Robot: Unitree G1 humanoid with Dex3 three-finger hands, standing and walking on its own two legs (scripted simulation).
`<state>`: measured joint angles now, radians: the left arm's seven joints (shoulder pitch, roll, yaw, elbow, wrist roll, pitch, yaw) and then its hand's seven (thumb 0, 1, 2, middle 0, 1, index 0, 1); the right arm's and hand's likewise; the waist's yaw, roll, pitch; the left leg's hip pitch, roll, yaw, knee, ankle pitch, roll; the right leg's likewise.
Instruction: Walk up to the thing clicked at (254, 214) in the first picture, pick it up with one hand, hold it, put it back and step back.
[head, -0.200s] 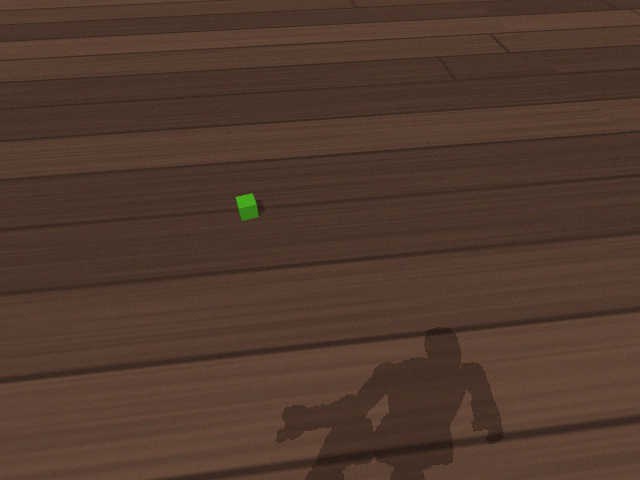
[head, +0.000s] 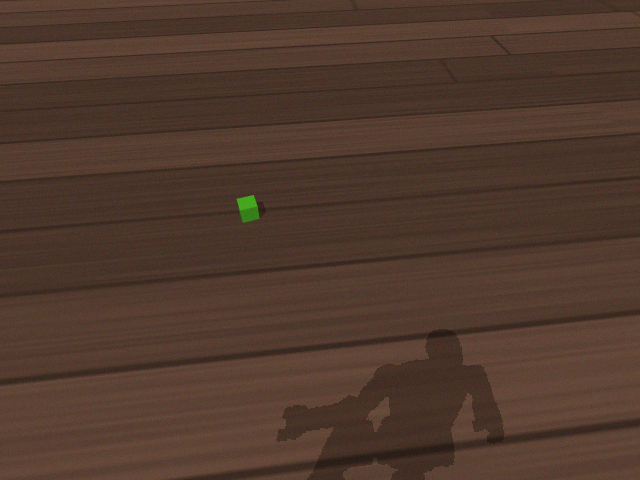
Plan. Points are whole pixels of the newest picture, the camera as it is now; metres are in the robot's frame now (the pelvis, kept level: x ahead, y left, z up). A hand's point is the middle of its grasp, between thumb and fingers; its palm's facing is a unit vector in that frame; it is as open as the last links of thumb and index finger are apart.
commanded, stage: stand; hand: left
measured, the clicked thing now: (248, 208) +1.29 +0.34 -0.74
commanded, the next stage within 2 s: walk up in 0.92 s
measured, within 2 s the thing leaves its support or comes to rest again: neither
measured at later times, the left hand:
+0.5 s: hand out of the picture +0.08 +0.25 -0.16, palm faces -0.02 -0.94 -0.34, open 7.4 cm
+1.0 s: hand out of the picture +0.08 +0.25 -0.15, palm faces +0.00 -0.94 -0.34, open 7.4 cm
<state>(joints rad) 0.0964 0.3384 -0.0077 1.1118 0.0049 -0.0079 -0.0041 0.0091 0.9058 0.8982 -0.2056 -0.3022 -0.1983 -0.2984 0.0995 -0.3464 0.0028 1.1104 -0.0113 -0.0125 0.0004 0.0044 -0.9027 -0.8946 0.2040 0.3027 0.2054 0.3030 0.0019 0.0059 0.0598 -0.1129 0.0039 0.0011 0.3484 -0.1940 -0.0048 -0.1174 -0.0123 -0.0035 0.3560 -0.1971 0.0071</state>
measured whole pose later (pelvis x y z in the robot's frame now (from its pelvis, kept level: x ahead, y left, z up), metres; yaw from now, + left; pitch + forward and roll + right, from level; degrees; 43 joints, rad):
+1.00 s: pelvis +0.01 +0.00 +0.00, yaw +1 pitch -2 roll +0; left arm 0.15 0.36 0.03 1.08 0.03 -0.02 -0.04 0.01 0.90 0.90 -0.21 -0.30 -0.20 -0.30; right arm 0.17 -0.36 -0.03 1.07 -0.03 -0.02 0.04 0.00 -0.90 -0.89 0.20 0.30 0.21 0.30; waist 0.00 0.01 0.02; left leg -0.15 0.00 -0.02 0.45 -0.37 0.03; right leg -0.15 -0.01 -0.02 0.46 -0.38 -0.03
